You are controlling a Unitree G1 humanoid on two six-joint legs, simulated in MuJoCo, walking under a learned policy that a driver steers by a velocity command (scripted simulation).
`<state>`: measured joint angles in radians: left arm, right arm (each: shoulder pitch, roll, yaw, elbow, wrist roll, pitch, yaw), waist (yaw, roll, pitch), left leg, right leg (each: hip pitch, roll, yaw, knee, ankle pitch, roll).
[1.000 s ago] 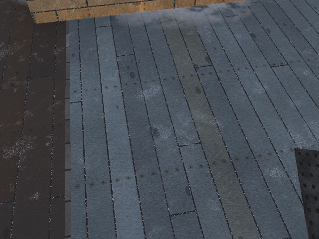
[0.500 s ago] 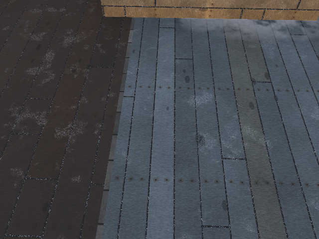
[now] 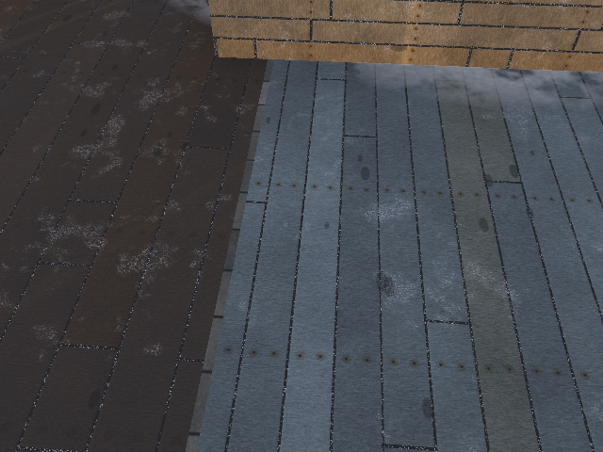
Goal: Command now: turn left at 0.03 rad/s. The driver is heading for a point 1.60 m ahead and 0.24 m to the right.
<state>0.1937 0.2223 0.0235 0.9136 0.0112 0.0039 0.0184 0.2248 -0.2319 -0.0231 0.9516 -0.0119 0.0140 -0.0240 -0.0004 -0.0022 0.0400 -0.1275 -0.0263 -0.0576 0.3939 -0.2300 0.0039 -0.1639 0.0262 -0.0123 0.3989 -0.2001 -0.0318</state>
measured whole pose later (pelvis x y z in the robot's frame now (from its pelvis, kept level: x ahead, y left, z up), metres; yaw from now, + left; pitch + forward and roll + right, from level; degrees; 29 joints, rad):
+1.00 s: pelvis +0.05 +0.02 -0.01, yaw +0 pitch +0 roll -1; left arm 0.39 0.19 0.05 1.12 0.01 -0.01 0.02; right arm 0.33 -0.18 -0.01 1.08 -0.03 -0.05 -0.01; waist 0.02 -0.01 -0.03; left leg -0.19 -0.04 0.00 0.53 -0.40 0.09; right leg -0.18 0.03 0.03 0.50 -0.33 -0.05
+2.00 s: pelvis +0.59 +0.04 -0.02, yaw -1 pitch +0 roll +0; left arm 0.45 0.18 0.03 1.07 0.00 -0.08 0.01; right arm 0.05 -0.19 -0.05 0.89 -0.04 -0.08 0.01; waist 0.04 -0.01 0.07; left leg -0.42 -0.03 0.12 0.56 -0.15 0.11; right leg -0.13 0.03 -0.03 0.95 -0.44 -0.08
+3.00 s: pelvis +1.14 -0.08 -0.02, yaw -27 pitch +2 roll -1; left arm 0.46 0.24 0.05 0.96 0.02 -0.07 0.02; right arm 0.03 -0.22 -0.02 0.76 -0.03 -0.05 0.03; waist 0.08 0.02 0.05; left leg -0.52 0.01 0.06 0.55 -0.08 0.06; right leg 0.13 0.12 0.12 0.26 -0.39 -0.11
